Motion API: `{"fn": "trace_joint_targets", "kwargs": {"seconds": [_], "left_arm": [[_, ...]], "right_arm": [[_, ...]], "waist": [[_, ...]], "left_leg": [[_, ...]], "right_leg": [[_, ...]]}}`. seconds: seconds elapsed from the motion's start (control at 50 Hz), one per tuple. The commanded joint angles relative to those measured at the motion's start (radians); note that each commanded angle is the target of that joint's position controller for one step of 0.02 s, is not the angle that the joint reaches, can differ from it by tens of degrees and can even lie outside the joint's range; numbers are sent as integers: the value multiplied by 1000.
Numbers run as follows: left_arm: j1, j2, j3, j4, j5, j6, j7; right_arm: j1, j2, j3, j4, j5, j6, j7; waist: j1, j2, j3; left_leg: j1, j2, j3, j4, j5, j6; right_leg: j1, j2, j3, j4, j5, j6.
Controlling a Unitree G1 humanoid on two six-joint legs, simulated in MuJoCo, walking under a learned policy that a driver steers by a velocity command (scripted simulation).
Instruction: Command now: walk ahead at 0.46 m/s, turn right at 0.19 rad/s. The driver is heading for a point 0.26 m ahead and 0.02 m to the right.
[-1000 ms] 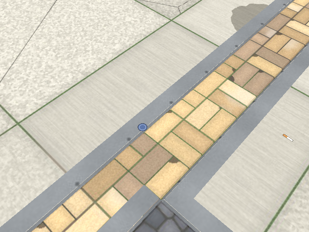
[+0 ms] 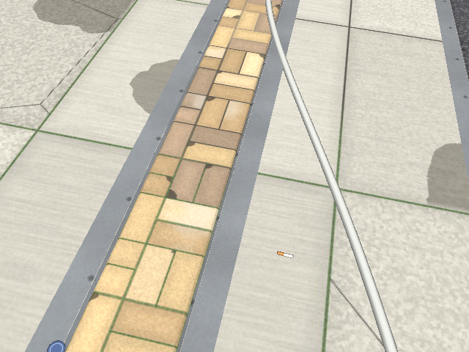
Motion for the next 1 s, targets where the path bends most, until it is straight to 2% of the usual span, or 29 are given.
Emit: {"fn": "trace_joint_targets", "kwargs": {"seconds": [0.02, 0.04, 0.08, 0.12, 0.18, 0.2, 0.24, 0.28, 0.3, 0.32, 0.34, 0.36, 0.38, 0.4, 0.42, 0.44, 0.46, 0.5, 0.56, 0.6, 0.66, 0.68, 0.7, 0.72, 0.74, 0.78, 0.8, 0.86, 1.0], "left_arm": [[-24, 61, 5, -58, 20, -4, -18], [-31, 56, 2, -61, 22, -1, -21], [-68, 43, -5, -68, 21, 5, -19], [-133, 17, -19, -86, 17, 7, -14], [-233, -22, -45, -106, 6, 6, -15], [-248, -22, -49, -105, 3, 6, -12], [-239, -6, -50, -92, 1, 4, -2], [-168, 20, -43, -59, 5, -3, 11], [-90, 29, -38, -26, 12, -13, 18], [-17, 60, -31, 0, 26, -28, 26], [80, 130, -19, 13, 43, -35, 34], [80, 119, -19, 21, 4, -25, 33], [36, 73, -28, 7, -36, -14, 28], [-53, 36, -41, -2, -36, -8, 33], [-115, -1, -55, -6, -27, -4, 40], [-147, -9, -60, -3, -23, -1, 49], [-157, -3, -61, 7, -18, 1, 54], [-144, 9, -59, 24, -9, -3, 51], [-131, 27, -54, 49, -7, 4, 48], [-131, 38, -49, 64, -8, 17, 48], [-136, 36, -47, 81, -22, 37, 50], [-119, 27, -47, 92, -22, 40, 51], [-97, 15, -47, 98, -25, 43, 50], [-86, -2, -47, 105, -32, 47, 47], [-74, -7, -49, 122, -25, 45, 45], [-38, -4, -48, 153, -18, 38, 45], [-35, 4, -46, 164, -15, 34, 45], [-39, -11, -52, 190, -19, 29, 49], [-21, -28, -61, 241, -20, 31, 58]], "right_arm": [[55, -99, -22, -20, 7, -23, -2], [83, -101, -22, -5, 12, -31, 0], [123, -98, -19, 21, 22, -41, 3], [152, -90, -13, 42, 25, -40, 1], [164, -92, -6, 67, 25, -28, -4], [179, -98, -6, 78, 24, -23, -6], [196, -108, -6, 97, 23, -16, -10], [173, -117, -7, 102, 28, -11, -17], [154, -120, -7, 104, 35, -7, -18], [165, -116, -4, 104, 42, -7, -19], [208, -72, 9, 75, 47, -8, -22], [362, -4, 22, 120, 81, 16, -25], [316, -79, 3, 143, 49, 44, -33], [235, -70, 3, 127, 26, 54, -30], [185, -52, 6, 125, 11, 61, -27], [167, -45, 7, 127, 4, 71, -23], [195, -29, 11, 145, 0, 82, -21], [216, -12, 15, 172, 6, 99, -24], [155, -13, 16, 178, 9, 116, -34], [129, -18, 16, 185, 10, 119, -35], [147, -5, 23, 214, 3, 107, -35], [148, -15, 26, 215, -3, 97, -37], [139, -43, 26, 212, -4, 84, -39], [105, -54, 24, 222, 14, 76, -38], [78, -28, 32, 222, 17, 63, -37], [57, -33, 32, 225, 23, 49, -39], [65, -28, 33, 230, 24, 46, -42], [105, -13, 36, 251, 22, 48, -43], [129, -5, 41, 278, 22, 50, -46]], "waist": [[-17, 143, 57], [-15, 151, 42], [-9, 134, 45], [-17, 132, 36], [-39, 168, 34], [-48, 176, 29], [-45, 177, 18], [-8, 157, -2], [35, 124, -27], [61, 75, -73], [62, -60, -199], [12, -188, -363], [16, -54, -310], [-4, -45, -170], [-24, -21, -77], [-47, -36, -30], [-67, -54, -29], [-73, -47, -52], [-52, -61, -40], [-46, -73, -14], [-63, -26, 39], [-58, 1, 63], [-36, 36, 83], [-3, 134, 128], [9, 151, 109], [25, 134, 70], [20, 109, 65], [-1, 63, 65], [-11, 44, 69]], "left_leg": [[195, 234, -306, -297, -57, 84], [208, 226, -273, -291, 61, 92], [231, 227, -194, -252, 475, 116], [241, 209, -111, -212, 782, 120], [197, 156, -26, -192, 854, 90], [199, 154, -22, -179, 855, 85], [220, 178, -39, -132, 868, 82], [237, 199, -68, -51, 883, 72], [233, 181, -58, 45, 849, 56], [165, 145, -39, 166, 698, 32], [-2, 87, 2, 395, 225, 6], [-85, -32, -25, 634, -433, -8], [-102, -8, -90, 663, -433, -10], [-143, 10, -86, 657, -396, -14], [-138, 35, -86, 603, -340, -21], [-93, 53, -82, 541, -292, -33], [-25, 50, -63, 496, -255, -42], [33, 37, -38, 414, -236, -51], [45, 40, -28, 285, -196, -49], [64, 37, -18, 222, -150, -42], [158, 40, -11, 38, -28, -17], [164, 80, -62, -37, -17, -6], [116, 134, -136, -100, -84, 7], [-48, 144, -170, -140, -181, 18], [-114, 152, -182, -188, -202, 7], [-109, 136, -159, -199, -139, -14], [-78, 128, -146, -184, -97, -14], [-2, 120, -127, -155, -33, -3], [29, 121, -119, -144, 17, 6]], "right_leg": [[-296, -89, -4, 68, 108, 17], [-301, -95, -25, 74, 130, 28], [-327, -103, -69, 60, 144, 56], [-321, -101, -114, -21, 166, 81], [-197, -79, -173, -249, 256, 84], [-155, -66, -184, -306, 280, 79], [-88, -52, -179, -372, 305, 55], [6, -40, -158, -443, 309, 19], [104, -30, -156, -536, 377, 0], [258, -91, -110, -584, 586, -19], [504, -332, 93, -474, 1112, -79], [604, -523, 302, -466, 1370, -258], [495, -471, 275, -519, 1170, -259], [371, -424, 220, -591, 961, -228], [261, -377, 172, -651, 819, -188], [171, -336, 117, -694, 754, -154], [109, -303, 70, -712, 711, -129], [85, -276, 36, -724, 620, -114], [60, -266, 54, -766, 292, -101], [19, -260, 76, -799, 53, -88], [-74, -239, 86, -807, -161, -29], [-88, -226, 85, -798, -177, 5], [-68, -192, 64, -772, -124, 32], [40, -134, -3, -735, 10, 39], [166, -131, -15, -681, 123, 36], [252, -142, -13, -657, 200, 28], [243, -149, -6, -661, 207, 24], [191, -155, -2, -679, 199, 25], [192, -156, -7, -675, 245, 32]]}}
